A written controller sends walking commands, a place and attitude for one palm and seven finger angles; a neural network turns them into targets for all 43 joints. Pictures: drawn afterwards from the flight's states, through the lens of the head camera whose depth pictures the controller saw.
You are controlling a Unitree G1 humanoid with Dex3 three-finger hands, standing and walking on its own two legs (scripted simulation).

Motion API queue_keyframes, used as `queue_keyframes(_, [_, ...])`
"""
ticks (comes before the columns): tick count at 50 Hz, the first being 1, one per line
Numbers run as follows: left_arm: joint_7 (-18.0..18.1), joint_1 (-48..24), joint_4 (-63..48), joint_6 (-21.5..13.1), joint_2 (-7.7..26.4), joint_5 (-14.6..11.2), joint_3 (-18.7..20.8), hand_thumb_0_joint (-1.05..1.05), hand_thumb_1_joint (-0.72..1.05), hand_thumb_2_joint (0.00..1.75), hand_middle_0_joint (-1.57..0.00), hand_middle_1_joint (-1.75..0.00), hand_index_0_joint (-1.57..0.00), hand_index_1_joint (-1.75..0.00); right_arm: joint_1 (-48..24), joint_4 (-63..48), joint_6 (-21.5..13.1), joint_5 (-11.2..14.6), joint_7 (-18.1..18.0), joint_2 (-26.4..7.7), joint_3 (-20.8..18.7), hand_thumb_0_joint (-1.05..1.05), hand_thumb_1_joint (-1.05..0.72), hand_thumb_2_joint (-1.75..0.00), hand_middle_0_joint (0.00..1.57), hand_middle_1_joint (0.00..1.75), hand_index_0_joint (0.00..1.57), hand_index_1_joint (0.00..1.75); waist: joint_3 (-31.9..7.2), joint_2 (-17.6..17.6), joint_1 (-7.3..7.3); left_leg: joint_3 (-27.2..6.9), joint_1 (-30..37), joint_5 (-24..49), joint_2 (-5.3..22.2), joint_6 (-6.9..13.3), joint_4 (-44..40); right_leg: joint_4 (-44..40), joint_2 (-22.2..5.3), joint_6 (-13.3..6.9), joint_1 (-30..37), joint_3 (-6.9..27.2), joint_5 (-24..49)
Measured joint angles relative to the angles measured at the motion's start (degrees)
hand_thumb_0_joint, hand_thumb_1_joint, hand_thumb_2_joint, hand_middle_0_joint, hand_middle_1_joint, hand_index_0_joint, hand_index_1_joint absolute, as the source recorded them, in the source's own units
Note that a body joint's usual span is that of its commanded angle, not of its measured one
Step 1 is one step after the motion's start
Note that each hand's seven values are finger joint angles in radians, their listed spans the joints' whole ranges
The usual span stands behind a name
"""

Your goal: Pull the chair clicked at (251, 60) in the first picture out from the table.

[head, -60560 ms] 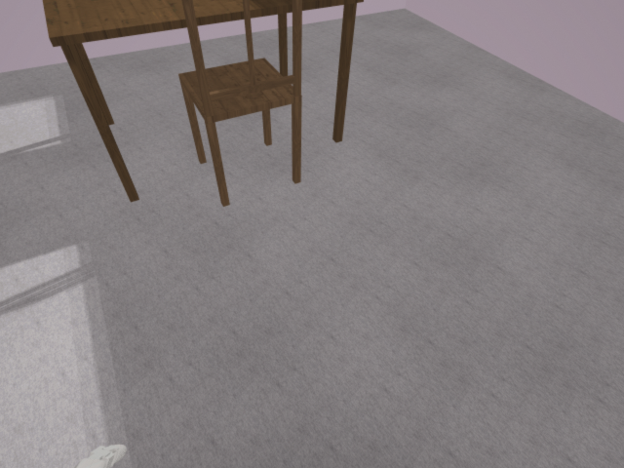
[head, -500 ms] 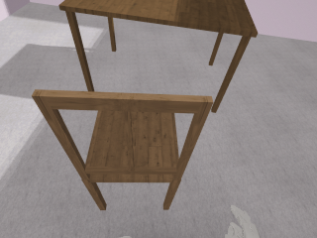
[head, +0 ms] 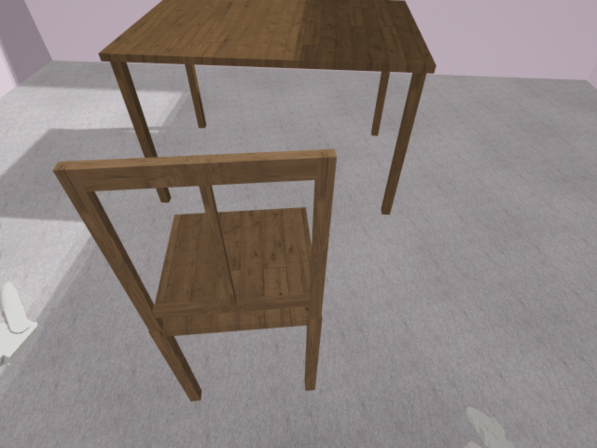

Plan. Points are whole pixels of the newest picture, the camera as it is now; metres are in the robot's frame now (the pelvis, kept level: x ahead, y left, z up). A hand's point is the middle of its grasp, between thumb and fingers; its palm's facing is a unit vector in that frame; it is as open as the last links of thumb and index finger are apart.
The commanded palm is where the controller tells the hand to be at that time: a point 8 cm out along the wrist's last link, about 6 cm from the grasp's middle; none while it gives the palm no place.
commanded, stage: stop stepping back and stand still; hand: left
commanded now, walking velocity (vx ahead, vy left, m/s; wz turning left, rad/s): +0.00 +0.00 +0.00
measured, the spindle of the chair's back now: (221, 252) +0.47 +0.16 -0.04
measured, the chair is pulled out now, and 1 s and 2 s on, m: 0.68 0.68 0.68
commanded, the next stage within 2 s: let the arm hang, fingers relaxed in 0.38 s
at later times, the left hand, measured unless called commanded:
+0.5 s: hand (40, 360) +0.18 +0.26 +0.14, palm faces +0.42 -0.81 -0.41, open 7.4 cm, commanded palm none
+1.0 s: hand out of the picture -0.05 +0.19 -0.16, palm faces +0.05 -0.97 -0.25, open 7.2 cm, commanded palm none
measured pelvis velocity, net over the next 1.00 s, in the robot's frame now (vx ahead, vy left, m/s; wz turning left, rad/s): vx -0.01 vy -0.01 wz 0.05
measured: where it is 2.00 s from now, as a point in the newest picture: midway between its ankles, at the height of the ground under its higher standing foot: outside the picture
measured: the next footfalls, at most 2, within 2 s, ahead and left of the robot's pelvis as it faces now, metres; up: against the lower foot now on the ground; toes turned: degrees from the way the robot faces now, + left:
none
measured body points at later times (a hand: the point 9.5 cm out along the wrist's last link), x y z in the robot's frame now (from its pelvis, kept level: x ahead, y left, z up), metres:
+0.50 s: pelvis -0.01 +0.00 +0.00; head -0.03 +0.00 +0.45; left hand +0.15 +0.30 +0.16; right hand +0.14 -0.24 -0.09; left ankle +0.05 +0.11 -0.73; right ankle -0.03 -0.14 -0.73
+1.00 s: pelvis -0.01 -0.01 +0.00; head +0.02 -0.01 +0.45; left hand -0.06 +0.24 -0.15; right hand +0.00 -0.24 -0.15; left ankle +0.05 +0.11 -0.73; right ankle -0.03 -0.14 -0.73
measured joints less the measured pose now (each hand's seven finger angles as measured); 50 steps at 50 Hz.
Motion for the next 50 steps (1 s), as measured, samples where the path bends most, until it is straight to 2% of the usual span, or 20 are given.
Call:
queue_keyframes(3, [-0.44,2.21,-4.82,-0.12,-1.96,0.52,-4.06,0.01,0.89,0.9,-0.21,-0.3,-0.21,-0.3,0.09,0.18,-0.22,-0.34,0.14,0.68,0.24,0.01,-0.9,-0.9,0.2,0.3,0.2,0.3,0.8,-1.54,0.27,-0.55,0.05,-1.24,-0.14,0.15,0.65,0.48,0.11,-0.48,0.11,-0.25,0.15])
queue_keyframes(5, [-0.53,3.67,-8.42,-0.86,-1.45,0.96,-5.03,0.02,0.89,0.9,-0.21,-0.3,-0.21,-0.3,0.16,-0.09,-0.52,-0.69,-0.23,1.09,0.51,0.01,-0.9,-0.9,0.2,0.3,0.2,0.3,1.31,-2.48,0.47,-0.66,0.48,1.9,-0.01,-0.28,-0.29,1.03,0.22,-0.59,0.04,-0.28,0.08])
queue_keyframes(9, [0.05,3.09,-10.2,-2.88,2.87,1.51,-1.61,0.01,0.88,0.9,-0.22,-0.3,-0.21,-0.3,0.04,-1.37,-1.51,-0.6,-1.31,2.74,1.18,0.01,-0.9,-0.9,0.2,0.3,0.2,0.3,1.59,-3.52,0.96,-0.54,0.81,2.97,-0.21,-0.64,-2.47,1.44,0.53,-1.44,-0.82,0.6,-1.08])
queue_keyframes(13, [0.67,0.65,-5.83,-3.67,5.25,0.95,2.65,0.01,0.88,0.9,-0.21,-0.3,-0.21,-0.3,-0.84,-2.11,-2.39,-0.52,-1.0,3.62,1.84,0.01,-0.9,-0.9,0.2,0.3,0.2,0.3,1.8,-1.63,0.78,-1.39,-0.02,3.34,-0.28,-0.75,-3.78,-1.29,1.01,-1.59,-0.86,0.41,2.68])
queue_keyframes(16, [0.62,1.69,-3.74,-2.85,3.86,0.19,2.54,0.01,0.89,0.9,-0.21,-0.3,-0.21,-0.3,-1.48,-1.2,-2.21,-0.68,-0.2,3.55,2.27,0.01,-0.9,-0.89,0.2,0.3,0.2,0.3,1.42,-0.09,1.29,-1.35,-0.28,1.88,0.11,-0.72,-3.44,-2.47,1.4,-1.32,-0.61,0.52,3.34])
queue_keyframes(19, [0.42,3.18,-3.47,-1.68,1.3,0.03,-0.07,0.01,0.89,0.9,-0.21,-0.3,-0.21,-0.3,-1.35,-0.15,-1.95,-0.9,0.06,3.07,2.35,0.01,-0.9,-0.89,0.21,0.3,0.2,0.3,0.89,0.42,2.07,-1.15,-0.28,0.6,0.38,-0.43,-2.42,-2.39,1.69,-1.3,-0.33,0.84,2.95])
queue_keyframes(24, [0.19,1.28,-3.57,-0.26,-1.56,0.62,-4.25,0.01,0.89,0.9,-0.21,-0.3,-0.21,-0.3,-1.18,1.62,-1.89,-1.16,-0.7,2.33,2.06,0.01,-0.9,-0.89,0.21,0.3,0.2,0.3,1.29,-1.05,2.92,-1.0,1.4,3.31,0.33,-0.95,-2.23,-0.93,1.56,-1.03,1.01,1.01,1.29])
queue_keyframes(26, [-2.27,-3.4,3.73,0.01,-0.9,2.91,-6.91,0.01,0.89,0.9,-0.21,-0.3,-0.21,-0.3,-1.8,3.47,-2.16,-1.88,1.52,1.0,1.39,0.01,-0.9,-0.89,0.21,0.3,0.2,0.3,-0.06,-1.39,3.2,-1.08,-0.74,2.47,-0.4,-0.85,-0.78,2.0,0.85,-1.36,-1.63,0.7,0.05])
queue_keyframes(28, [-4.91,-8.87,16.33,4.59,-1.83,3.86,-10.81,0.0,0.89,0.9,-0.2,-0.3,-0.2,-0.3,-3.79,5.65,0.38,-2.52,2.97,-0.68,1.04,0.01,-0.9,-0.89,0.21,0.3,0.2,0.3,-0.69,-0.81,2.98,-1.0,-2.66,1.91,-1.26,-0.54,0.82,5.12,-0.06,-0.8,-4.08,0.69,-1.54])
queue_keyframes(30, [-6.54,-12.49,30.15,9.2,-3.96,4.32,-14.74,0.0,0.9,0.9,-0.2,-0.3,-0.2,-0.3,-5.38,7.06,2.76,-3.03,3.49,-1.57,0.92,0.01,-0.9,-0.89,0.21,0.3,0.2,0.3,-0.63,0.24,2.09,-0.97,-3.71,1.64,-1.56,-0.36,1.71,6.26,-0.38,-0.11,-5.2,0.72,-1.95])
queue_keyframes(32, [-7.57,-14.01,42.04,12.11,-6.17,4.61,-18.51,0.0,0.9,0.9,-0.2,-0.3,-0.19,-0.3,-5.72,7.68,4.23,-3.24,3.75,-1.28,1.07,0.0,-0.9,-0.89,0.2,0.3,0.2,0.3,0.19,0.13,1.0,-0.9,-3.68,1.6,-1.72,-0.38,1.78,6.59,-0.55,-0.29,-5.28,0.77,-2.21])
queue_keyframes(34, [-8.2,-13.92,51.0,13.58,-8.34,4.6,-21.64,0.01,0.91,0.9,-0.2,-0.3,-0.19,-0.3,-4.75,8.21,5.07,-3.29,3.93,-0.18,1.46,0.0,-0.9,-0.89,0.2,0.3,0.2,0.3,1.34,-1.55,0.14,-0.83,-2.92,1.57,-2.0,-0.42,1.48,6.9,-0.83,-0.64,-4.77,0.78,-2.64])
queue_keyframes(37, [-8.61,-12.32,60.88,14.32,-11.33,4.14,-24.96,0.01,0.91,0.9,-0.2,-0.3,-0.19,-0.3,-2.24,10.34,5.82,-3.38,4.07,1.64,2.41,0.0,-0.9,-0.89,0.2,0.3,0.2,0.3,2.74,-4.76,-0.12,-1.06,-1.63,1.4,-2.07,-0.64,0.9,6.53,-0.89,-0.82,-3.48,0.53,-3.05])
queue_keyframes(39, [-7.08,-11.93,64.35,13.41,-11.25,3.2,-23.11,-0.02,0.98,0.9,-0.21,-0.3,-0.2,-0.3,-0.19,12.34,6.24,-3.29,3.92,2.9,2.84,0.0,-0.9,-0.89,0.2,0.3,0.2,0.3,3.47,-6.14,0.67,-1.91,-1.16,1.6,-1.74,-0.93,0.2,4.92,-0.42,-0.84,-2.37,-0.28,-2.45])
queue_keyframes(42, [-7.43,-11.29,69.11,12.79,-9.12,3.32,-23.41,-0.03,1.0,0.9,-0.21,-0.3,-0.21,-0.3,1.9,15.26,6.98,-3.28,3.68,3.98,3.07,0.0,-0.9,-0.89,0.2,0.3,0.2,0.3,4.3,-6.41,1.82,-2.76,-0.49,2.35,-1.28,-1.33,-1.31,2.18,0.22,-1.36,-0.99,-1.08,-1.19])
queue_keyframes(50, [-7.53,-7.32,78.56,12.22,-8.3,3.14,-24.16,-0.01,0.95,0.9,-0.2,-0.3,-0.2,-0.3,4.0,19.09,7.5,-2.76,3.01,4.08,2.1,0.0,-0.9,-0.89,0.2,0.3,0.2,0.3,4.87,-1.94,2.29,-2.67,1.23,3.79,-1.26,-1.31,-4.5,-1.11,0.23,-1.56,0.68,-1.04,0.4])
